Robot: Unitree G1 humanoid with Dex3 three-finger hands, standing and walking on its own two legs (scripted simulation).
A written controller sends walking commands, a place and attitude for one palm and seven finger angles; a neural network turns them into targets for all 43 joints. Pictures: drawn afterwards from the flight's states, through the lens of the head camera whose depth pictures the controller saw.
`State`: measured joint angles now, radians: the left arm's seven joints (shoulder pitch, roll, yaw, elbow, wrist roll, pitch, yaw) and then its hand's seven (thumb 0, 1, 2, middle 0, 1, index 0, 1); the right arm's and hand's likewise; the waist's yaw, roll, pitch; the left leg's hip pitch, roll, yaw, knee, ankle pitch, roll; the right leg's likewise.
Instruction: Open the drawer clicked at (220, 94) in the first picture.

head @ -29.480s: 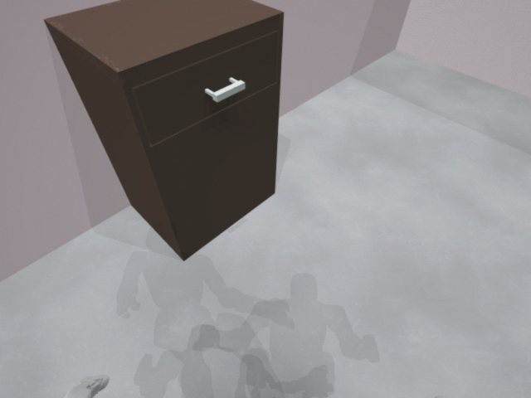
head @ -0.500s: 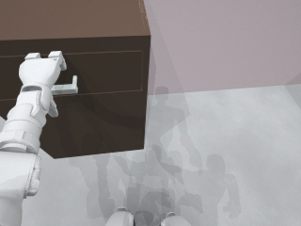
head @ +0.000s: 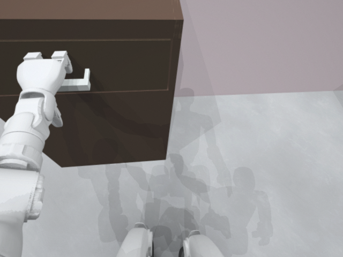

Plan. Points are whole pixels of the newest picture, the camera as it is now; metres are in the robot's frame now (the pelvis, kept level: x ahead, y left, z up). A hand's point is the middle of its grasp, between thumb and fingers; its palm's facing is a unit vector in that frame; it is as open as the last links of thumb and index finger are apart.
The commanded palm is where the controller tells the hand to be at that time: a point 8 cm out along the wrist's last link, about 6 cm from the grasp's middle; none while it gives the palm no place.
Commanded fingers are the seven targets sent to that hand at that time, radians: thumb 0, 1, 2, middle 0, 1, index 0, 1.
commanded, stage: lower the fingers behind the handle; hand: left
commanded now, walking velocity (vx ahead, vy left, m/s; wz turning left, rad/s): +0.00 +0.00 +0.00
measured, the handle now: (66, 79) +0.54 +0.26 +0.03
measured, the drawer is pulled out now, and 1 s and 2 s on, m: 0.00 0.00 0.00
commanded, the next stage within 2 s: lift the fingers back up to retry in 0.58 s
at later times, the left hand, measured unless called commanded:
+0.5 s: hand (55, 92) +0.49 +0.28 +0.04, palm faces -0.05 +0.07 -1.00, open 13.8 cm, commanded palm +0.49 +0.24 +0.05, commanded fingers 0.00 -0.50 0.30 -0.30 -1.20 -0.30 -1.20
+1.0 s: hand (53, 91) +0.49 +0.28 +0.05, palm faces -0.11 +0.01 -0.99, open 13.7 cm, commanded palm +0.50 +0.25 +0.10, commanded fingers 0.00 -0.50 0.30 -0.30 -1.20 -0.30 -1.20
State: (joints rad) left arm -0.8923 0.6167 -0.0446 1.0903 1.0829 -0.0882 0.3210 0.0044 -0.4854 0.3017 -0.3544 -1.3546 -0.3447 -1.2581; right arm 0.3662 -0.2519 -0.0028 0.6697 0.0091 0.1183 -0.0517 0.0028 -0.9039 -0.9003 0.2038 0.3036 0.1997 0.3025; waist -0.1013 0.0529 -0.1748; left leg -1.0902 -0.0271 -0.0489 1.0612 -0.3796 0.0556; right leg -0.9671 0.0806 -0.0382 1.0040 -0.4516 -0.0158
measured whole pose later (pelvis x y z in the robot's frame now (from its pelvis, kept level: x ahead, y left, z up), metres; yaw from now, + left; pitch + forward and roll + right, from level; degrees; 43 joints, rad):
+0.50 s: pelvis -0.03 -0.01 -0.02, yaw +0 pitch +24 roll -5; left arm -1.03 0.67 -0.11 1.14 1.10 0.00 0.23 0.01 -0.49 0.30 -0.30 -1.30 -0.29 -1.27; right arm 0.37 -0.26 0.03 0.64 0.02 0.08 -0.07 0.00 -0.90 -0.90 0.20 0.30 0.20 0.30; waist -0.15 0.05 -0.16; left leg -1.20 -0.03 -0.06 1.15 -0.36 0.04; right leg -1.08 0.08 -0.06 1.11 -0.45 -0.03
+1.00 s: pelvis -0.01 -0.01 +0.00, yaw +0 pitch +23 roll -4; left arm -0.92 0.68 -0.06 1.04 1.04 -0.06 0.15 0.01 -0.49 0.30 -0.28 -1.28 -0.34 -1.21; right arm 0.38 -0.25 0.02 0.66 0.03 0.06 -0.08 0.00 -0.90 -0.90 0.20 0.30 0.20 0.30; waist -0.12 0.06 -0.14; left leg -1.11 -0.02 -0.06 1.06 -0.36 0.04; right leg -0.99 0.08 -0.05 1.02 -0.44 -0.03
